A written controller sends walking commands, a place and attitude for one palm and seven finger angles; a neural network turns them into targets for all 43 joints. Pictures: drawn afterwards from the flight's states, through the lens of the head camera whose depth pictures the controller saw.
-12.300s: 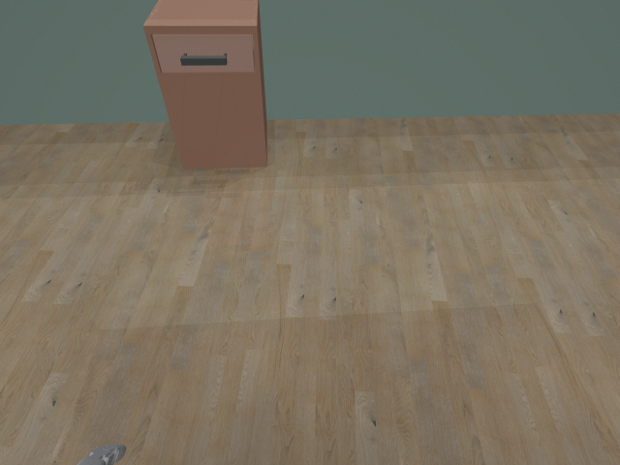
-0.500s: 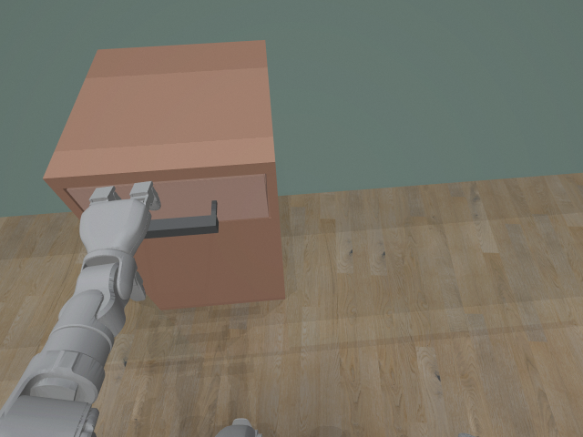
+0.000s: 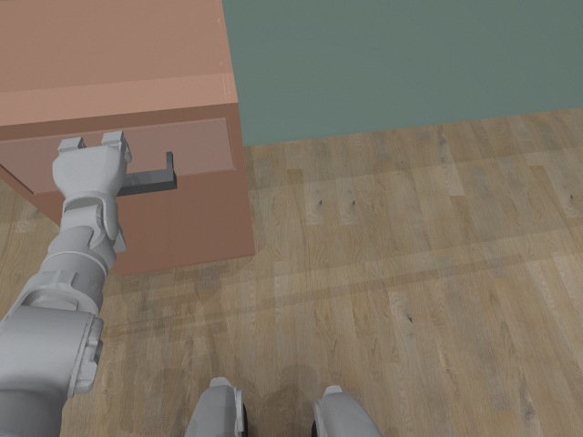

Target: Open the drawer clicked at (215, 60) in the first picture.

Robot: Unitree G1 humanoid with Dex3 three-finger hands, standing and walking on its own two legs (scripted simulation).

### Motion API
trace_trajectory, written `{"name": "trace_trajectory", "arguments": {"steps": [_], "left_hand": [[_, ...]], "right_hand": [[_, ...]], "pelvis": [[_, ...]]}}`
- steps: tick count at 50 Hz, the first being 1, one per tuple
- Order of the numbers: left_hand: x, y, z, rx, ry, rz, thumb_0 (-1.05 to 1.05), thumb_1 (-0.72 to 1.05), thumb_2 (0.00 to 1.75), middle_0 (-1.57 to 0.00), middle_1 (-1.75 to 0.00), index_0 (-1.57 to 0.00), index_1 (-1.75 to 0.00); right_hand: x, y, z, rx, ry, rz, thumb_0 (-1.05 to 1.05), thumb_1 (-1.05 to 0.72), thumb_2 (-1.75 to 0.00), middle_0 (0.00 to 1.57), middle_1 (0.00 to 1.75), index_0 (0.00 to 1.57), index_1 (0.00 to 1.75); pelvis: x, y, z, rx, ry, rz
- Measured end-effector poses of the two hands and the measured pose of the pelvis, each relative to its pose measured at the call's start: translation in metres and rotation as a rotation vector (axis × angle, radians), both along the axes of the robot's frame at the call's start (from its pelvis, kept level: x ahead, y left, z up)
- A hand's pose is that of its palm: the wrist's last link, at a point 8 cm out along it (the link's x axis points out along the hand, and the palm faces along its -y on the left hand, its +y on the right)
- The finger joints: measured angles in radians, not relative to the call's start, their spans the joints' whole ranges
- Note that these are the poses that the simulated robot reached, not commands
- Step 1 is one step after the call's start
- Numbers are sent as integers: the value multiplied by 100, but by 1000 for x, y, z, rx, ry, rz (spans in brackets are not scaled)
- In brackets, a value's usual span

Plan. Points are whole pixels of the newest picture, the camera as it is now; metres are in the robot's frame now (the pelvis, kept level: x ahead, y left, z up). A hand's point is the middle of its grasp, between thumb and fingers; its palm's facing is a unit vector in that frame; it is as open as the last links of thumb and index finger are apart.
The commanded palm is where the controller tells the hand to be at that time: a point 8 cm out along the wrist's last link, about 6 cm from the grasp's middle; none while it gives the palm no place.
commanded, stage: move the hooked fingers above the handle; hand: left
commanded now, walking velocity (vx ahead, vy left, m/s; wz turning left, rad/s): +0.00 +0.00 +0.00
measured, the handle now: (123, 173) +0.56 +0.27 -0.10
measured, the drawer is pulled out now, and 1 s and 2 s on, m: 0.00 0.00 0.00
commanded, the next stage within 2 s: none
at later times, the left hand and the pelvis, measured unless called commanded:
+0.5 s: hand (97, 197) +0.47 +0.27 -0.03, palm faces -0.16 -0.01 -0.99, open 13.8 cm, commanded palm +0.50 +0.23 +0.02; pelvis -0.01 +0.00 -0.02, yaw -1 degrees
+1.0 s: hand (94, 190) +0.49 +0.27 -0.03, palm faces -0.12 +0.00 -0.99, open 13.8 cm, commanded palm +0.50 +0.23 +0.02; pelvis -0.01 +0.01 -0.02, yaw -2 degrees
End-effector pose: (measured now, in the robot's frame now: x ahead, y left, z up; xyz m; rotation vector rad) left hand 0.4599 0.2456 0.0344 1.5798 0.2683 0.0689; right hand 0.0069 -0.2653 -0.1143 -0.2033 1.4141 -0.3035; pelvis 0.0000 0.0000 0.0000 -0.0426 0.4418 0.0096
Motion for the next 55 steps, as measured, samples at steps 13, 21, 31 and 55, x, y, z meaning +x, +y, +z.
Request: {"name": "trace_trajectory", "arguments": {"steps": [13,21,31,55], "left_hand": [[48,-42,-8,-54,-219,-177,0,-49,30,-37,-126,-32,-120],[16,10,-24,20,-28,65,0,-49,30,-35,-124,-32,-121],[19,-17,10,-64,-70,-208,0,-49,30,-32,-121,-32,-120],[17,11,9,-36,10,-95,0,-49,30,-32,-121,-32,-120]], "right_hand": [[-34,-2,-20,-48,57,-34,0,-91,-90,21,30,20,30],[-27,16,-29,44,44,-35,0,-91,-90,21,30,20,30],[2,0,-7,-69,-33,46,0,-91,-90,21,30,21,30],[-22,20,-9,1,41,0,0,-91,-90,21,30,21,30]], "pelvis": [[-6,4,-35,-21,85,-22],[-12,5,-25,-3,57,-35],[-7,3,-21,-27,35,23],[-2,5,-13,-26,24,7]]}}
